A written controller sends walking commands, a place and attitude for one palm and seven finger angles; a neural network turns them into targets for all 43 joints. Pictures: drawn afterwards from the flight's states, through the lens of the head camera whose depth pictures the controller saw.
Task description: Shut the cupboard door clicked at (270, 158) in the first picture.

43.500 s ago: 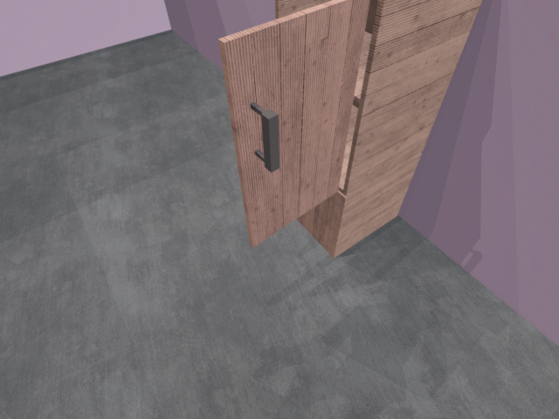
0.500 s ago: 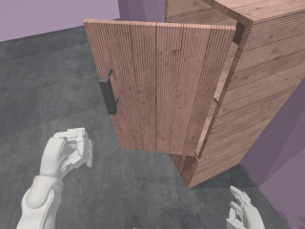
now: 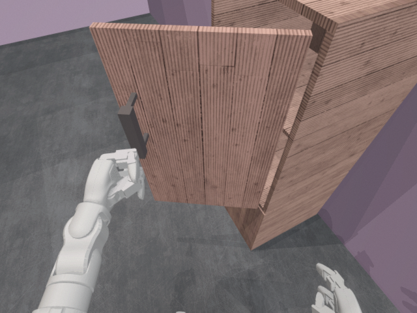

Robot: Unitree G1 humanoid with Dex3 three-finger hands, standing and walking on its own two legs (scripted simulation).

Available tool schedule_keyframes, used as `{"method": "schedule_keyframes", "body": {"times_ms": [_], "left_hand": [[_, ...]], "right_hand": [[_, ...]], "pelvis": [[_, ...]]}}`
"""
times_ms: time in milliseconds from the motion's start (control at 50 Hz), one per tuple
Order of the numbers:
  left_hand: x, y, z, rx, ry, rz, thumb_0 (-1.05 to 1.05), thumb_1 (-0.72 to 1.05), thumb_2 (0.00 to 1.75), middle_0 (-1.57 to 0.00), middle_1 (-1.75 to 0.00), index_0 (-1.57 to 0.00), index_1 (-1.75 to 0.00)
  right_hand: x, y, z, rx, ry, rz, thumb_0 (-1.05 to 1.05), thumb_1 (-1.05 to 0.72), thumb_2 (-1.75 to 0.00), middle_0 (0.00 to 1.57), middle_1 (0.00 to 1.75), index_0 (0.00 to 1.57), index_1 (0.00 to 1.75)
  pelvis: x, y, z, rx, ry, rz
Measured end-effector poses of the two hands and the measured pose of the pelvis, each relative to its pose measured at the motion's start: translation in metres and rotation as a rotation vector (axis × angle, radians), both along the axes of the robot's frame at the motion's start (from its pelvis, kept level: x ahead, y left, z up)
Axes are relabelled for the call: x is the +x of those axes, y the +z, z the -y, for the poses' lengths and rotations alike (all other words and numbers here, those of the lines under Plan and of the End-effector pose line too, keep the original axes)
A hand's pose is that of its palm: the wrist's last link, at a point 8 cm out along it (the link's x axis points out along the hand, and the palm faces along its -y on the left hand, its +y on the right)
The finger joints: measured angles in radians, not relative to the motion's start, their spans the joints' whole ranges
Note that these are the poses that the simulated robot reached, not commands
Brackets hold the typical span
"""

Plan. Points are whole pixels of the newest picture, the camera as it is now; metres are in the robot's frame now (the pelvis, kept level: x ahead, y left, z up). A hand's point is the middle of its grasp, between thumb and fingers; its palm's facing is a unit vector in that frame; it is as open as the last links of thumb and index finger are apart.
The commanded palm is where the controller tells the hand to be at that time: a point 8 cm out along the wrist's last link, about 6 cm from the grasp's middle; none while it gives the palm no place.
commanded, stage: bring the fist close to the handle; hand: left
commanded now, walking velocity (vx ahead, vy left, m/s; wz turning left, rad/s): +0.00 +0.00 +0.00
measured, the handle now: (137, 126) +0.46 +0.17 +0.09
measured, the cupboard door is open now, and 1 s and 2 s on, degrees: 58 55 38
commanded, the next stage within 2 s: push the door shut along its arc in 0.66 s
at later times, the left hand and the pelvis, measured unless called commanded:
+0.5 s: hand (151, 155) +0.39 +0.13 +0.09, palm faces -0.06 -1.00 -0.03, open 3.1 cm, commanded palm +0.36 +0.19 +0.09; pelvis +0.00 +0.00 +0.00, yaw -2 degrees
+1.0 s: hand (152, 151) +0.40 +0.13 +0.08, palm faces -0.10 -0.99 -0.04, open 3.1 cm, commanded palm +0.39 +0.18 +0.09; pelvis -0.01 +0.01 +0.00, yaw -1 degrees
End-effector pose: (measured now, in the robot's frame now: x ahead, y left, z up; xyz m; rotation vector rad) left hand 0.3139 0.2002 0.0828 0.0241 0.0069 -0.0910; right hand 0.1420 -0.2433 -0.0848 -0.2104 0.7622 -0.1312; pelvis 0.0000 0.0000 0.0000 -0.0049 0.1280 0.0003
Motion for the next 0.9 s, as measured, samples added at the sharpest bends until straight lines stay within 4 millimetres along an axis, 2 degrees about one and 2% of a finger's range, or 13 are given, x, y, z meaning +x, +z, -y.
{"method": "schedule_keyframes", "body": {"times_ms": [140,320,420,560,720,900], "left_hand": [[0.035,0.018,0.003,-0.004,0.026,0.065,0.02,0.90,0.90,-1.30,-1.50,-1.30,-1.49],[0.051,-0.001,0.018,-0.019,0.015,-0.026,0.02,0.90,0.90,-1.30,-1.50,-1.30,-1.50],[0.056,0.008,0.018,-0.010,0.032,0.046,0.02,0.90,0.90,-1.30,-1.50,-1.30,-1.49],[0.057,0.003,0.011,0.003,0.029,0.008,0.02,0.90,0.90,-1.32,-1.50,-1.30,-1.49],[0.055,0.009,0.014,-0.016,0.029,0.037,0.02,0.90,0.90,-1.31,-1.50,-1.30,-1.50],[0.059,0.003,0.017,0.009,0.009,0.008,0.02,0.90,0.90,-1.30,-1.50,-1.30,-1.50]], "right_hand": [[-0.008,-0.004,-0.001,0.018,-0.023,-0.036,0.02,-0.91,-0.90,0.20,0.30,0.20,0.29],[-0.030,-0.011,-0.001,0.027,-0.054,-0.121,0.02,-0.91,-0.90,0.21,0.30,0.20,0.29],[-0.041,-0.013,0.001,0.025,-0.072,-0.151,0.02,-0.91,-0.90,0.20,0.30,0.20,0.29],[-0.051,-0.015,0.003,0.028,-0.093,-0.180,0.02,-0.91,-0.90,0.20,0.30,0.20,0.29],[-0.050,-0.013,0.004,0.023,-0.085,-0.166,0.02,-0.91,-0.90,0.20,0.30,0.20,0.29],[-0.047,-0.012,0.002,0.022,-0.082,-0.152,0.01,-0.91,-0.90,0.20,0.30,0.20,0.29]], "pelvis": [[0.004,0.001,-0.001,0.002,-0.009,-0.013],[0.004,0.002,-0.004,0.004,-0.018,-0.019],[0.003,0.002,-0.004,0.006,-0.028,-0.021],[0.000,0.003,-0.004,0.003,-0.027,-0.017],[-0.003,0.003,-0.005,0.002,-0.023,-0.015],[-0.007,0.002,-0.005,0.003,-0.023,-0.013]]}}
